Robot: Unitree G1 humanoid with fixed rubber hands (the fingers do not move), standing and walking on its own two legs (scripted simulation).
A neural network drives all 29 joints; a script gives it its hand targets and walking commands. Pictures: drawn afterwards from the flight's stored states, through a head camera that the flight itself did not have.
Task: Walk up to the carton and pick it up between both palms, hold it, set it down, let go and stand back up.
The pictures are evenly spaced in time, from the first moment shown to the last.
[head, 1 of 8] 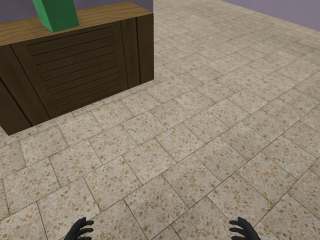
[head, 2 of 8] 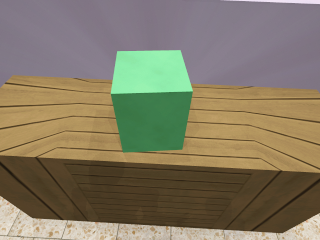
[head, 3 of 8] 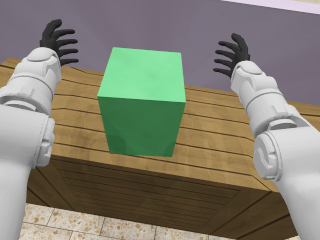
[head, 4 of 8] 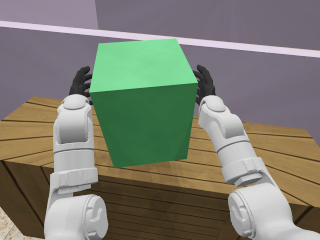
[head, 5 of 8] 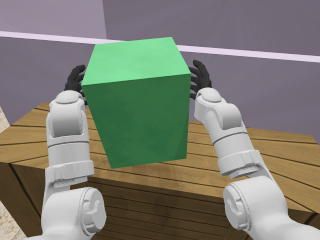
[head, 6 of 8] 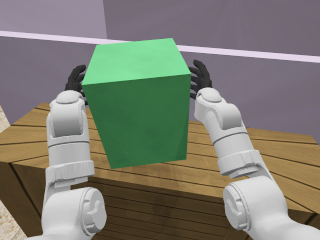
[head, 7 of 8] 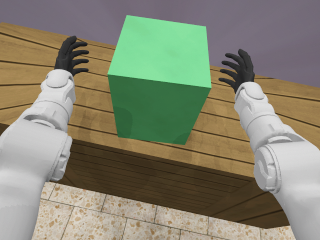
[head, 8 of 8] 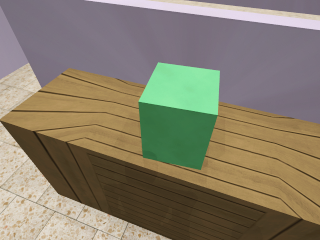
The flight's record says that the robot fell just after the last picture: no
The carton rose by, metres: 0.22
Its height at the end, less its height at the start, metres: +0.00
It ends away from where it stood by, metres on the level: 0.02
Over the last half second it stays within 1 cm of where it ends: yes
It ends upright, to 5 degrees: yes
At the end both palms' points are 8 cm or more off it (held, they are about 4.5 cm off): yes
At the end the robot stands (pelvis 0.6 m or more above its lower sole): yes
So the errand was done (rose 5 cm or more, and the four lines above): yes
